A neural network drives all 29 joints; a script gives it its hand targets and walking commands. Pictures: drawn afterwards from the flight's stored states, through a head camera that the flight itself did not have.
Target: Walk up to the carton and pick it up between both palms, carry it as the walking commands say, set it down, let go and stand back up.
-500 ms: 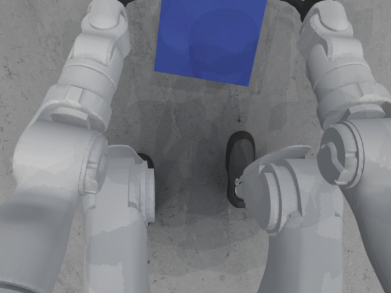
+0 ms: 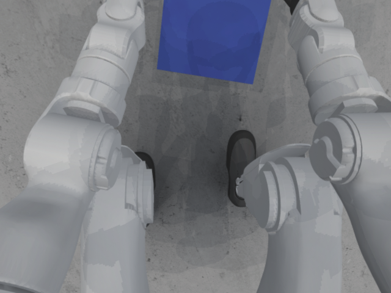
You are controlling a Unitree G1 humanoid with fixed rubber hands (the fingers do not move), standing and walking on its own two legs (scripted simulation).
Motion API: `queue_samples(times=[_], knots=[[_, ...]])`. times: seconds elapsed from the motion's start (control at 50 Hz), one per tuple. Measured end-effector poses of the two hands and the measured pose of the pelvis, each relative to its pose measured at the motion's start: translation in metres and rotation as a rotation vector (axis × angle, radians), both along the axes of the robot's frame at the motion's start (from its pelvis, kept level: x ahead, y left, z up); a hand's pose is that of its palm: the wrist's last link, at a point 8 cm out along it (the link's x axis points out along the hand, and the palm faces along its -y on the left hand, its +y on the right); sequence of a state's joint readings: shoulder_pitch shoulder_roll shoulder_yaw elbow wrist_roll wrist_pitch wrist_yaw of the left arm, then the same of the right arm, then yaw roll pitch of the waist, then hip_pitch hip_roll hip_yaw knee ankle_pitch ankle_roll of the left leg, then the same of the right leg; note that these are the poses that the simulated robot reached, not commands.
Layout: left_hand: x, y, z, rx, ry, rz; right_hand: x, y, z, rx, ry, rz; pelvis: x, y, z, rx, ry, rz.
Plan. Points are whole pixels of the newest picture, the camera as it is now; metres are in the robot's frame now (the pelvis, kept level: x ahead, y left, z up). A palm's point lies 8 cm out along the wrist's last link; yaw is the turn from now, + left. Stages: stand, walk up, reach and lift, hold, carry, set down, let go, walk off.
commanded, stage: reach and lift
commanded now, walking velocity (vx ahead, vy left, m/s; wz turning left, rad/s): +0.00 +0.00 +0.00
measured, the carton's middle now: (209, 15) +0.52 -0.04 -0.28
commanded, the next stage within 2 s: none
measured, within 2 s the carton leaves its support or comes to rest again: leaves its support in 0.36 s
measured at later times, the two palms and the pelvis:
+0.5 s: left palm out of the picture +0.53 +0.08 -0.20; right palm out of the picture +0.54 -0.18 -0.18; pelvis +0.01 +0.00 -0.01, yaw +2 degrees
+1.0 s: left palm out of the picture +0.53 +0.07 -0.16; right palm out of the picture +0.53 -0.17 -0.13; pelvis -0.01 -0.01 +0.01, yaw +4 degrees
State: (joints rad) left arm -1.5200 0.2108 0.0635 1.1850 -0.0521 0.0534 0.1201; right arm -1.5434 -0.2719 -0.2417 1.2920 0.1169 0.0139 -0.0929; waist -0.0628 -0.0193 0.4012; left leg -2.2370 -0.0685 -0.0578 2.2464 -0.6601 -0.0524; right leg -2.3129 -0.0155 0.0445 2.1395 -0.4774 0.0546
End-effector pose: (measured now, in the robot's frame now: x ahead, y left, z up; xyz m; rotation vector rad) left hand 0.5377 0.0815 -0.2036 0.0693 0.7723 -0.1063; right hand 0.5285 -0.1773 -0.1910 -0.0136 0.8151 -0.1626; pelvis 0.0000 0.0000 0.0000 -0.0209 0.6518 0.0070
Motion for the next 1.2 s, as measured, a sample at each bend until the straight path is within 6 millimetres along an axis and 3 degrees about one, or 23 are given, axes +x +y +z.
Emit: queue_samples(times=[0.26,0.44,0.62,0.82,1.04,1.2], knots=[[0.003,0.002,0.002,0.005,0.045,-0.004,0.014,-0.002,0.007,0.015,0.020,0.051,0.012,-0.002,-0.010,0.008,0.009,0.020],[-0.001,0.002,0.003,0.006,0.064,0.011,0.011,-0.001,0.013,0.019,0.022,0.053,0.013,-0.004,-0.007,0.009,0.024,0.030],[-0.010,-0.007,0.007,0.020,0.083,0.000,0.002,-0.003,0.020,0.010,0.021,0.037,0.008,-0.002,-0.003,0.008,0.016,0.041],[-0.017,-0.012,0.022,0.041,0.071,0.022,-0.004,-0.004,0.041,0.022,-0.038,-0.012,0.001,-0.003,0.001,0.009,-0.002,0.048],[-0.006,-0.006,0.043,0.047,0.017,0.083,0.007,0.005,0.061,0.032,-0.106,-0.020,-0.013,-0.005,0.011,0.014,-0.066,0.055],[-0.002,-0.009,0.043,0.053,0.022,0.086,0.011,0.003,0.059,0.022,-0.105,-0.031,-0.016,-0.003,0.019,0.014,-0.109,0.065]])
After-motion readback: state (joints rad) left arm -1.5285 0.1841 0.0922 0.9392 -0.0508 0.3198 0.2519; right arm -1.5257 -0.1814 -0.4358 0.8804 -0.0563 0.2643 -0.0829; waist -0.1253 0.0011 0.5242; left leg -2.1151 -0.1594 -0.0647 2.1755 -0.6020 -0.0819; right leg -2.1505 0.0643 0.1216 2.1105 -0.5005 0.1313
